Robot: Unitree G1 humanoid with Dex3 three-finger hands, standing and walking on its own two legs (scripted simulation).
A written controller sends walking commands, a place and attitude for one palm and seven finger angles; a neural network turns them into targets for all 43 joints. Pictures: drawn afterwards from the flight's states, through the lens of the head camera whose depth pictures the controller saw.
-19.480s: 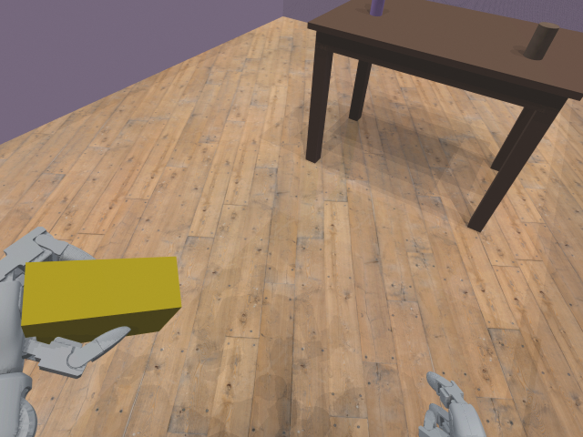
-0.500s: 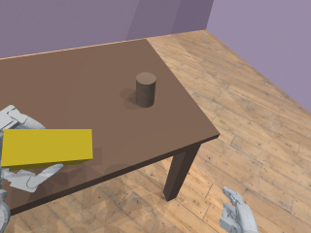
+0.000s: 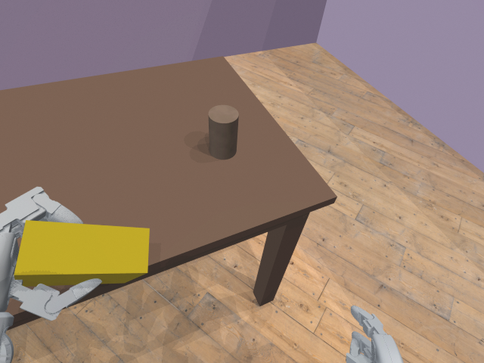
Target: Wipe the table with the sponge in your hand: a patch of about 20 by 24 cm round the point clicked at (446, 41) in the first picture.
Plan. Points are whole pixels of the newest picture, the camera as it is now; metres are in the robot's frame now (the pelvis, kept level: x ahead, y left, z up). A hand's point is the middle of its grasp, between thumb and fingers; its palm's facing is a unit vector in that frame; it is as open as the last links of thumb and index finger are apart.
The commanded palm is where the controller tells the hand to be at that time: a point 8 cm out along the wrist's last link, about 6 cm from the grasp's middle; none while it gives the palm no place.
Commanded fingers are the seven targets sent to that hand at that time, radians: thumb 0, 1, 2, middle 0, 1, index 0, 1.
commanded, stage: come to a stop and stand still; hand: left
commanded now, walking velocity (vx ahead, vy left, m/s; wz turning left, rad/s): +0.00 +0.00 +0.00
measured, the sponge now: (102, 257) +0.22 +0.20 +0.12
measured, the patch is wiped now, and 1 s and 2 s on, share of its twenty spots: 0.00 0.00 0.00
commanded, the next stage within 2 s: look again from close up in 0.54 s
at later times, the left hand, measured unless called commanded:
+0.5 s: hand (63, 232) +0.23 +0.24 +0.15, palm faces +0.38 -0.85 -0.37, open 9.7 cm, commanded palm +0.17 +0.27 +0.18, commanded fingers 0.00 0.10 1.30 -1.20 -1.60 -1.20 -1.60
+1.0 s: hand (54, 235) +0.22 +0.25 +0.16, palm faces +0.38 -0.85 -0.36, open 9.7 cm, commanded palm +0.17 +0.28 +0.18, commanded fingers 0.00 0.10 1.30 -1.20 -1.60 -1.20 -1.60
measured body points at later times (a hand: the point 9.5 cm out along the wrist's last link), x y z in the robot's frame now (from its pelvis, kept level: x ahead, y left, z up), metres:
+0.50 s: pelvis +0.01 -0.01 +0.00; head +0.03 +0.01 +0.45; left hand +0.20 +0.29 +0.17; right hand +0.20 -0.23 -0.06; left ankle +0.04 +0.06 -0.74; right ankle +0.00 -0.13 -0.74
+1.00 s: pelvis +0.01 +0.00 +0.01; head +0.03 +0.02 +0.45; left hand +0.20 +0.29 +0.18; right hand +0.20 -0.22 -0.06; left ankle +0.04 +0.06 -0.74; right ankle +0.00 -0.13 -0.74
